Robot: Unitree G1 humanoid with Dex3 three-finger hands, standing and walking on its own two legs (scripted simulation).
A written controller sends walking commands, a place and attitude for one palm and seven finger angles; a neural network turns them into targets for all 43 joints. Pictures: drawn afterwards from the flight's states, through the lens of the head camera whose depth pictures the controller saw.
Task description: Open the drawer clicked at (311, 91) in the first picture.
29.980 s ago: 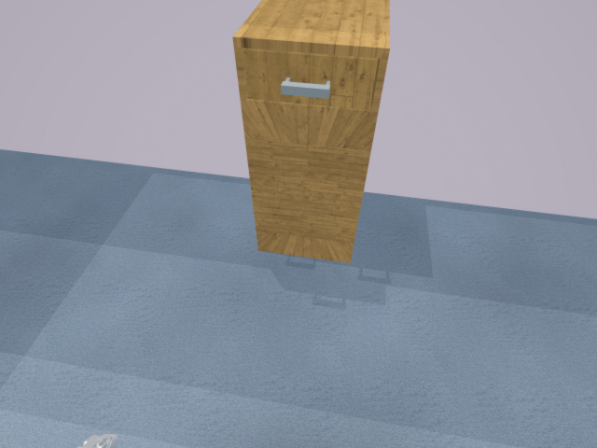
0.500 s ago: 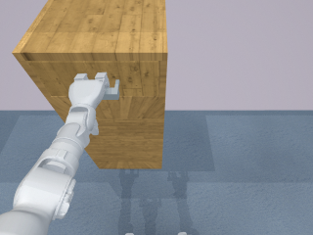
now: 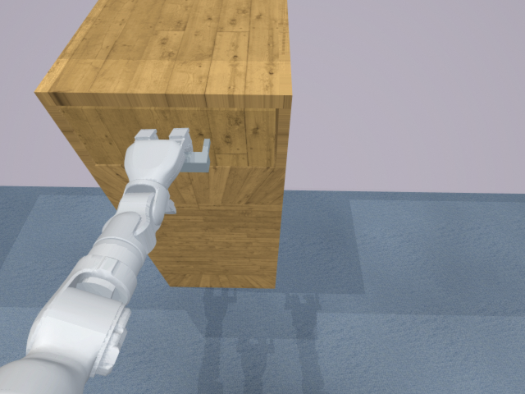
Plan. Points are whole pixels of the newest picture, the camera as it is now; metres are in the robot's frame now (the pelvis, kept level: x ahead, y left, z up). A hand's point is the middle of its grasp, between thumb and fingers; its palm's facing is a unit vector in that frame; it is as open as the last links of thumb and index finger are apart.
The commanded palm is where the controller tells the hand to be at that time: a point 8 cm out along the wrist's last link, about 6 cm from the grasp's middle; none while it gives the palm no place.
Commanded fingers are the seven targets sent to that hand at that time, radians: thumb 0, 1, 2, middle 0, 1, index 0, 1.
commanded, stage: close the thumb around the handle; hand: left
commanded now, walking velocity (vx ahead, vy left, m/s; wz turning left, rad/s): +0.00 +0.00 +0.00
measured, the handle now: (173, 152) +0.51 +0.15 +0.05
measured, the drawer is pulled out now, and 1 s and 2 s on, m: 0.00 0.02 0.14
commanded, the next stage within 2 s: pull the drawer open in 0.42 s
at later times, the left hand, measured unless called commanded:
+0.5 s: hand (165, 182) +0.46 +0.16 +0.03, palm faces -0.02 -0.03 -1.00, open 5.8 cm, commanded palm +0.44 +0.17 +0.09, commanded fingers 0.00 0.90 0.90 -0.40 -1.35 -0.40 -1.35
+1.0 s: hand (164, 193) +0.44 +0.16 +0.03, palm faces +0.00 -0.07 -1.00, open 5.8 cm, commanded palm +0.39 +0.16 +0.09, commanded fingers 0.00 0.90 0.90 -0.40 -1.35 -0.40 -1.35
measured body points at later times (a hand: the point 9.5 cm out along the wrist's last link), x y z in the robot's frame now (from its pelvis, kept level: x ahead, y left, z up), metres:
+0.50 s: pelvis +0.00 +0.00 +0.00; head +0.07 -0.01 +0.45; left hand +0.45 +0.16 +0.09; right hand +0.04 -0.27 -0.13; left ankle -0.01 +0.09 -0.70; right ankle -0.02 -0.10 -0.70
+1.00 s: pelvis +0.02 +0.00 +0.01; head +0.08 -0.02 +0.45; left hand +0.43 +0.16 +0.08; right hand +0.09 -0.26 -0.13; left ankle -0.01 +0.09 -0.70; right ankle -0.02 -0.10 -0.70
